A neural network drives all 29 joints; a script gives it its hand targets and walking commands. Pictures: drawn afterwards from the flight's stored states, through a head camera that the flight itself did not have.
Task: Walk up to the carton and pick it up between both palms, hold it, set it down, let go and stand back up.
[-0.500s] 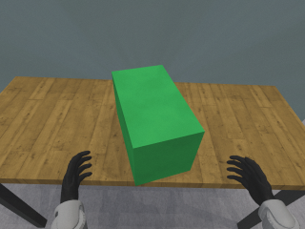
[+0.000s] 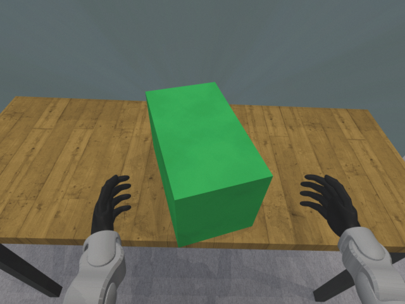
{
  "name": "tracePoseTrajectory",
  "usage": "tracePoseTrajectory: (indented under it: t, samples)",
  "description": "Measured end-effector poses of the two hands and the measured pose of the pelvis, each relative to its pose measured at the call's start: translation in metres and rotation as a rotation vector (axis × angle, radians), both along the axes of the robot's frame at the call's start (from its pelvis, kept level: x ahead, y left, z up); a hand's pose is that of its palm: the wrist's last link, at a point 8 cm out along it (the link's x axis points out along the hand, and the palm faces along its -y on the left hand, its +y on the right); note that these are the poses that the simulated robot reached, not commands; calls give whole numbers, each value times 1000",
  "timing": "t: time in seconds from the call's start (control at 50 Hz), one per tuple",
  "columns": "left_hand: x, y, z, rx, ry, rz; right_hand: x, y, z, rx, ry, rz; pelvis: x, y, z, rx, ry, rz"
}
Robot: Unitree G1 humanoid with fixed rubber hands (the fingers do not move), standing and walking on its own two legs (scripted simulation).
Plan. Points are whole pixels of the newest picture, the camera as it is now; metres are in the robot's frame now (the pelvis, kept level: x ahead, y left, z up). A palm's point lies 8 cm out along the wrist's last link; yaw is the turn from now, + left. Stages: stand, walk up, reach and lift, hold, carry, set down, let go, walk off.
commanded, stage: reach and lift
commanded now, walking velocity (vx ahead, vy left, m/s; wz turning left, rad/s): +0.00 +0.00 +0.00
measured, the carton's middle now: (198, 158) +0.42 +0.01 +0.03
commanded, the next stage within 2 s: none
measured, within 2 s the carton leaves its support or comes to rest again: neither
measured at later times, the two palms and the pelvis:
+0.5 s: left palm (106, 190) +0.27 +0.17 +0.12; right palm (338, 169) +0.31 -0.24 +0.13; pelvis -0.02 -0.01 +0.00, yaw +0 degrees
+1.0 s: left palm (113, 158) +0.33 +0.17 +0.14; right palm (321, 132) +0.38 -0.21 +0.16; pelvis -0.02 -0.01 +0.00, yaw +0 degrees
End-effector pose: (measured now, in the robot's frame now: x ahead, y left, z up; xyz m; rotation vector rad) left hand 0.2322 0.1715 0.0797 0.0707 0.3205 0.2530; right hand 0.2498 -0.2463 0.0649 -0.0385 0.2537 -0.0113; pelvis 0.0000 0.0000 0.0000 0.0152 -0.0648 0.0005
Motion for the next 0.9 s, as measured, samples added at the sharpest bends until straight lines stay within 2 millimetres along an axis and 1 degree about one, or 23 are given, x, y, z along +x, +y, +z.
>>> tracePoseTrajectory:
  t: [0.08, 0.12, 0.2, 0.32, 0.4, 0.44, 0.5, 0.58, 0.72, 0.8, 0.9]
  samples:
    - [2, -3, 24, -3, -84, -4, 8, -2, 15, -3, -47, -3, 0, -2, 0, 0, 0, -1]
    - [5, -5, 30, -4, -100, -15, 13, -1, 21, 3, -60, -5, -2, -2, 0, 0, -3, -2]
    - [12, -7, 29, 7, -61, -21, 24, 4, 34, 17, -86, 13, -6, -3, 0, 0, -9, -2]
    - [15, 1, 28, 12, -16, 11, 37, 12, 52, 19, -107, 42, -13, -5, 0, 0, -18, -4]
    - [21, 4, 35, 11, -26, 29, 47, 16, 68, 21, -143, 56, -17, -6, 0, 0, -24, -5]
    - [25, 2, 40, 12, -35, 29, 53, 14, 69, 24, -134, 46, -19, -7, -1, 0, -26, -5]
    - [39, -1, 40, 16, -13, 22, 64, 9, 64, 37, -82, 22, -21, -7, -1, 0, -23, -6]
    - [57, -8, 46, 18, -19, 12, 78, 11, 71, 44, -90, 31, -21, -9, 0, 0, -3, -7]
    - [71, -7, 42, 8, 5, 28, 98, 15, 80, 42, -102, 59, -18, -12, 0, -1, 16, -8]
    - [75, -6, 47, 3, -16, 29, 104, 20, 86, 45, -116, 77, -16, -13, 0, -1, 22, -9]
    - [85, -3, 56, -9, -34, 41, 115, 26, 95, 50, -124, 87, -18, -12, 0, -1, 26, -9]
